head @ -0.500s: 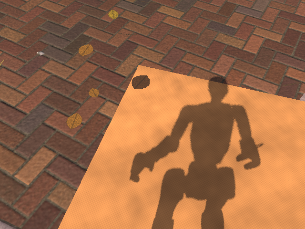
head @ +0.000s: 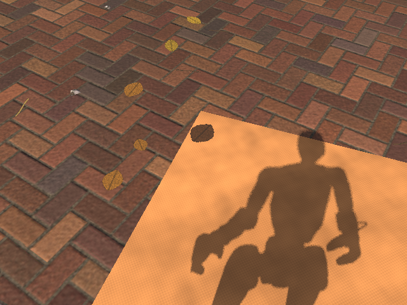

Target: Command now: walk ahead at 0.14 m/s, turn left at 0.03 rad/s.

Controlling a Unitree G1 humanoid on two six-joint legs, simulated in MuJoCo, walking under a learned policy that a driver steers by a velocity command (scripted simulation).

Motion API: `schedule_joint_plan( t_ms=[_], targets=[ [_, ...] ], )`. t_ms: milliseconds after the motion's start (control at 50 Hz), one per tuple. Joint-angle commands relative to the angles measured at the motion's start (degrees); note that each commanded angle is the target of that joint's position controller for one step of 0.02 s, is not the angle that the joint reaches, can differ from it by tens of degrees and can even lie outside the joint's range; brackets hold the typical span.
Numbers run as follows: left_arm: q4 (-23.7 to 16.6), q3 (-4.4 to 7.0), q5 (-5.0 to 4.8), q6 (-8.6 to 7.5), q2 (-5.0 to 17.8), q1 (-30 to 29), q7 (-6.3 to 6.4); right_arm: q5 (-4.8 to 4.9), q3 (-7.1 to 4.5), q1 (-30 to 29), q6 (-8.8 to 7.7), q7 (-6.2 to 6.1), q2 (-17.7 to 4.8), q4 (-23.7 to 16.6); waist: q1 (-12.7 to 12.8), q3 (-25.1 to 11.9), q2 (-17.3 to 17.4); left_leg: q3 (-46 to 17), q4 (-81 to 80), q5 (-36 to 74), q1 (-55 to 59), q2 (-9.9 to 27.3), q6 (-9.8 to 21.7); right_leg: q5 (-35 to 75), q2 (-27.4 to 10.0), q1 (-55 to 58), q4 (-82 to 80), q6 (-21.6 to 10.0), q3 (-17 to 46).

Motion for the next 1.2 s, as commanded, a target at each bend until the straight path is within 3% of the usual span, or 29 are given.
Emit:
schedule_joint_plan(
  t_ms=[20, 80, 120, 140, 160, 180, 200, 220, 260, 320, 420, 540, 580, 600, 620, 640, 660, 680, 720, 760, 840, 920, 1020, 1080, 1120, 1140, 1160, 1180, 1200],
  targets=[
    [-1.99, 1.59, -0.74, -0.04, 6.34, -0.33, 0.62, 0.53, -1.87, 2.64, -1.22, -0.26, -7.88, -1.59, -0.90, 2.75, 6.87, -7.17, -9.45, -21.83, -3.54, 4.38, 6.09, -14.52, 2.09, -6.65, 1.44, -2.47, -2.95],
    [-3.68, 1.51, -1.63, -2.52, 4.83, -2.35, -0.11, 1.20, -2.37, 5.91, -3.05, -0.40, -10.66, -0.63, -1.57, 7.17, 13.48, -24.03, -18.63, -31.10, -3.90, 14.80, 12.57, -9.83, 1.64, -13.03, 11.72, -4.11, -3.18],
    [-3.00, 1.82, -2.06, -4.03, 5.07, -0.19, -1.00, 1.38, -2.07, 3.01, -3.80, -0.40, -10.04, -1.39, 0.58, 7.05, 12.73, -22.79, -17.90, -25.29, -5.54, 15.03, 12.18, -9.60, 0.11, -9.42, 8.33, -6.47, -2.18],
    [-1.38, 1.92, -2.11, -4.51, 4.83, 3.43, -1.33, 1.79, -1.83, -0.21, -3.76, -0.20, -9.44, -2.32, 2.97, 6.18, 11.20, -18.05, -16.17, -21.69, -9.04, 12.36, 10.18, -6.97, 0.52, -1.48, 1.20, -7.32, -2.89],
    [1.13, 2.55, -1.80, -4.65, 5.86, 8.10, -1.50, 1.75, -1.53, -2.40, -3.76, -0.13, -8.30, -3.08, 4.93, 4.65, 8.77, -12.77, -11.74, -16.40, -12.96, 8.69, 7.74, -1.56, 0.86, 7.09, -2.58, -7.08, -2.05],
    [2.99, 3.54, -1.28, -4.66, 9.13, 13.78, -1.38, 1.47, -0.68, -4.57, -4.14, -0.12, -5.24, -4.40, 6.62, 2.91, 0.87, -4.96, 0.24, -10.52, -17.77, 3.65, 4.27, -5.95, -5.18, 12.75, -8.14, -8.51, 7.70],
    [3.95, 4.98, -1.10, -4.84, 15.29, 18.58, -1.73, 2.06, -0.26, -5.52, -5.06, -0.43, -3.00, -6.92, 6.68, 2.16, -14.57, 3.38, 16.97, -9.67, -26.95, -2.63, 0.91, -14.52, -16.15, 18.33, -17.92, -14.63, 29.24],
    [2.99, 4.25, 0.09, -5.28, 13.56, 17.95, -1.94, 3.09, -1.03, -6.17, -6.02, -0.67, -6.22, -7.25, 7.00, 4.13, -13.84, -1.17, 28.30, -17.02, -34.56, -1.38, 1.23, -13.55, -21.82, 18.95, -21.22, -18.91, 39.50],
    [0.94, 2.89, -0.38, -5.70, 8.86, 13.43, -1.60, 3.09, -1.26, -2.05, -7.14, 0.27, -6.45, -4.98, 3.43, 4.30, -6.55, -2.57, 34.80, -7.95, -38.54, 3.34, 3.70, -9.39, -18.36, 20.69, -19.54, -15.74, 29.58],
    [0.51, 1.76, -0.35, -4.91, 6.71, 12.92, -1.42, 1.63, -1.43, -4.53, -7.31, 1.40, -5.27, -5.34, 2.81, 3.66, -4.89, 0.01, 28.82, 2.26, -35.33, 6.36, 3.60, 4.77, -14.20, 18.30, -21.75, -12.04, 17.47],
    [0.41, 1.92, -0.30, -3.81, 9.62, 14.80, 0.02, 1.76, 0.23, -12.48, -6.78, 2.77, -1.19, -7.81, 4.41, 4.39, -4.76, 4.84, 9.87, 13.48, -25.50, 3.75, 0.77, 15.46, -10.25, 11.07, -23.47, -11.03, 5.83],
    [1.22, 2.65, -1.44, -3.44, 11.02, 16.65, 0.06, 2.25, -0.20, -16.63, -6.80, 3.77, -4.85, -9.86, 2.91, 6.52, -5.61, 4.09, 1.17, 15.43, -19.64, 2.67, 3.72, 20.24, -14.65, 13.58, -22.07, -9.88, 4.66],
    [0.75, 3.15, -1.26, -2.96, 12.24, 15.28, 0.04, 1.88, -1.51, -10.55, -6.83, 3.52, -7.58, -8.42, -1.60, 1.43, -6.23, 5.99, 0.53, 13.21, -9.72, 0.04, 6.01, 39.51, -13.96, 15.20, -13.03, -8.39, 2.26],
    [0.47, 2.92, -0.94, -2.56, 11.57, 15.01, 0.09, 1.91, -2.83, -1.39, -6.62, 3.06, -9.63, -5.51, -6.16, -4.30, -5.55, 7.29, 0.40, 12.92, 2.17, -1.60, 7.67, 46.31, -11.47, 12.57, -2.37, -7.02, 0.07],
    [-0.79, 2.17, -0.01, -2.41, 9.92, 14.89, 0.20, 1.65, -3.89, 9.33, -6.25, 2.37, -12.32, -2.99, -10.54, -11.79, -1.95, -0.79, 2.12, 10.04, 19.41, 5.57, 10.41, 35.43, -8.96, 1.07, 13.80, -5.15, -1.18],
    [-1.93, -0.25, -0.30, -3.26, 0.86, 22.28, -0.03, 0.00, -4.60, 12.59, -6.15, 2.52, -17.78, -1.96, -6.22, -21.09, 15.47, -30.23, -6.02, -1.42, 35.79, 21.74, 19.26, -2.30, 2.56, -18.65, 36.74, -1.26, -1.54],
    [-0.81, 0.78, -1.70, -4.49, 5.51, 20.64, -0.30, -0.01, -3.02, 10.84, -6.31, 2.72, -12.50, -2.43, -7.12, -21.21, 13.57, -39.66, -13.68, 0.93, 31.78, 23.97, 19.30, -15.18, 2.86, -22.95, 45.12, -1.51, 7.34],
    [-2.50, 2.17, -3.11, -4.82, 9.56, 15.73, -0.25, 0.16, -2.00, 5.24, -6.63, 2.74, -9.99, -2.86, -5.80, -11.37, 10.18, -28.28, -12.82, 11.44, 23.03, 22.68, 16.58, -12.49, 0.40, -25.72, 47.59, -1.82, 6.93],
    [-2.58, 2.60, -1.92, -3.97, 8.44, 12.50, 0.80, 0.03, -0.98, -1.58, -7.31, 3.28, -6.37, -2.82, -1.87, -5.22, 3.54, -10.77, -12.83, 32.39, 8.95, 17.36, 13.52, -6.73, -4.04, -20.61, 42.03, -1.27, 4.80],
    [-1.92, 2.89, -1.56, -1.87, 6.24, 14.87, 1.13, -0.89, -0.69, -4.20, -8.23, 3.50, -4.74, -1.78, 1.05, -4.74, 5.44, -3.19, -15.13, 38.62, 1.80, 14.68, 12.08, -3.53, -5.46, -13.60, 37.88, -0.95, 4.76],
    [-5.93, 3.26, -0.83, 0.51, 4.99, 10.94, 1.41, -1.17, -1.19, -5.90, -8.37, 1.79, -7.12, -0.02, 2.53, -2.57, 5.36, 3.84, -17.91, 41.66, -1.52, 15.07, 14.14, 2.50, -5.21, -16.22, 30.10, 0.65, 3.68],
    [-9.85, 2.97, -0.47, 0.83, 4.58, 4.71, 0.05, -0.55, -1.62, -5.72, -6.29, -0.29, -9.12, 0.77, 0.48, -2.79, 4.50, 8.54, -18.31, 35.57, 0.93, 14.67, 13.84, 11.15, -5.68, -15.77, 18.35, 1.20, 0.99],
    [-14.83, 3.44, -0.47, 1.53, 5.95, -1.22, -1.68, 0.67, -2.44, -3.67, -3.52, -0.82, -11.43, 1.77, -1.83, -2.18, 3.94, 9.11, -13.97, 32.62, 7.95, 17.34, 13.27, 7.11, -4.47, -16.92, 10.69, -0.08, -1.80],
    [-17.11, 3.96, -0.81, 1.88, 6.48, -1.56, -2.57, 1.71, -2.90, -3.84, -2.11, -0.99, -12.17, 1.45, -1.32, -2.38, 4.89, 8.84, -7.34, 34.68, 10.95, 18.50, 11.17, 2.35, -2.64, -15.60, 5.61, -2.23, -3.88],
    [-16.46, 5.43, -0.54, 1.43, 9.26, 4.62, -2.15, 1.90, -2.76, -2.05, -1.62, -1.13, -11.00, 1.90, 1.77, -6.10, 1.33, 12.66, 6.20, 35.67, 7.95, 13.57, 6.01, 16.42, 0.26, -3.04, -5.65, -5.67, -3.71],
    [-16.40, 7.54, -0.10, 1.39, 16.58, 9.47, -0.72, -0.07, -2.01, -2.05, -2.07, -0.86, -8.99, 0.15, 2.48, -10.54, -9.70, 15.31, 22.41, 19.82, -4.56, 8.10, 1.18, 43.62, -9.57, 10.19, -5.58, -10.71, 11.04],
    [-17.44, 7.82, 1.18, 1.24, 20.23, 9.42, -0.41, -1.57, -0.79, -2.26, -2.64, -0.28, -5.80, -2.46, 0.40, -15.75, -18.10, 10.30, 38.26, -23.17, -22.54, -2.21, -2.37, 54.58, -22.09, 20.75, -5.60, -24.12, 30.91],
    [-18.17, 6.38, 0.79, 0.67, 14.89, 9.18, -0.93, -0.59, -1.51, -5.44, -2.81, 0.47, -8.51, -1.59, 3.26, -18.78, -7.53, -0.33, 43.37, -23.33, -24.09, -0.37, -1.54, 49.24, -20.75, 19.65, -7.00, -23.48, 28.30],
    [-18.79, 5.97, 0.38, 0.13, 13.68, 5.72, -0.90, 1.16, -1.73, -7.00, -2.70, 0.65, -8.99, -2.22, 1.93, -14.36, -5.33, -0.88, 43.16, -18.50, -26.02, 0.92, -0.58, 43.20, -17.95, 15.66, -7.80, -20.41, 22.27]
  ],
)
